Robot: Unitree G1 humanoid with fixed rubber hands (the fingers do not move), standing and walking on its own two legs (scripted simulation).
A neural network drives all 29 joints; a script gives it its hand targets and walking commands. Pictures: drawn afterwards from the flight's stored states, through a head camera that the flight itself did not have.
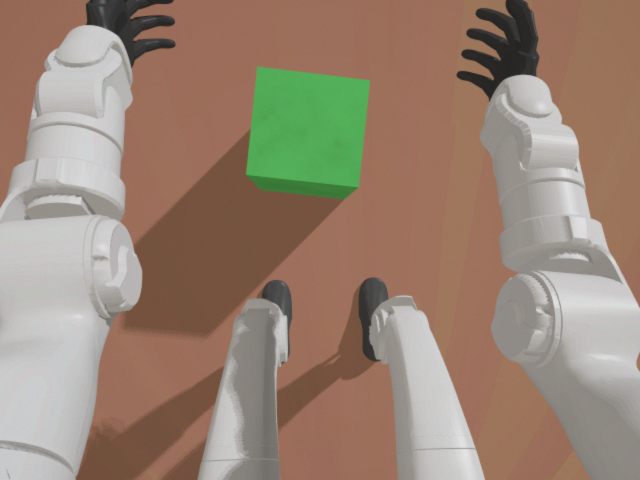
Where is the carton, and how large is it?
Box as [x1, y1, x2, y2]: [246, 67, 369, 198]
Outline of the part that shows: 257,67 246,174 260,189 345,198 358,187 369,80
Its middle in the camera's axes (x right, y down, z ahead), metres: -0.03 -0.21 +0.84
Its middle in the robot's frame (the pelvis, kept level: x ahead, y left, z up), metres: +0.55 +0.02 -0.53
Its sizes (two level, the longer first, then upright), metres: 0.210 0.200 0.250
